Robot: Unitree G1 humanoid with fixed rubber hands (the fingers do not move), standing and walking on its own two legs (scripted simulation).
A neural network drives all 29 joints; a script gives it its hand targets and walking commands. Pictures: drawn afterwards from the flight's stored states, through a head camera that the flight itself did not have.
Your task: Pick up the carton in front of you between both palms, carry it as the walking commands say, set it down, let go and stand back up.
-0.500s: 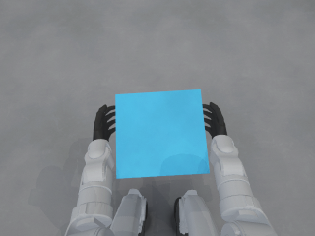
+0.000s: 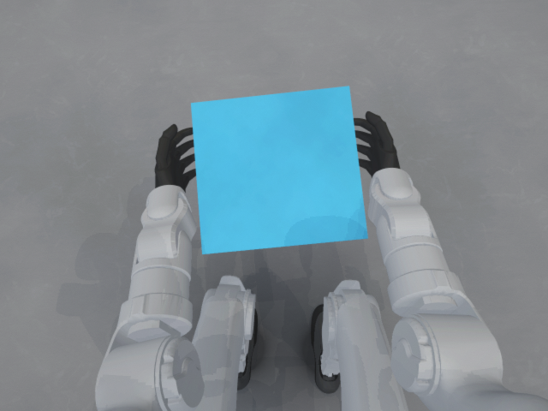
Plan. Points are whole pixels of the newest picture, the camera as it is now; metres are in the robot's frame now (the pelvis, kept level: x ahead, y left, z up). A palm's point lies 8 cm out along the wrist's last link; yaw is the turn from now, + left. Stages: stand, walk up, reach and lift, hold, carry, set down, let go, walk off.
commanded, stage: set down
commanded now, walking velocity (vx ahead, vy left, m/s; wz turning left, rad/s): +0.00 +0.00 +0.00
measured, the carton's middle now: (278, 184) +0.45 +0.02 -0.17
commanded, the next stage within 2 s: none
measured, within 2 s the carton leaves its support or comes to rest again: rests again in 1.12 s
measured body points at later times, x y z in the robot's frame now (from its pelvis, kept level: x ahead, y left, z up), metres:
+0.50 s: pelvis -0.02 +0.00 -0.11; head +0.31 -0.01 +0.20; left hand +0.47 +0.18 -0.25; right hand +0.52 -0.12 -0.26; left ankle +0.09 +0.12 -0.49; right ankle +0.09 -0.10 -0.49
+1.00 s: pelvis -0.02 +0.00 -0.16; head +0.32 -0.02 +0.13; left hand +0.48 +0.19 -0.30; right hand +0.53 -0.11 -0.32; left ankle +0.09 +0.12 -0.49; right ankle +0.09 -0.10 -0.49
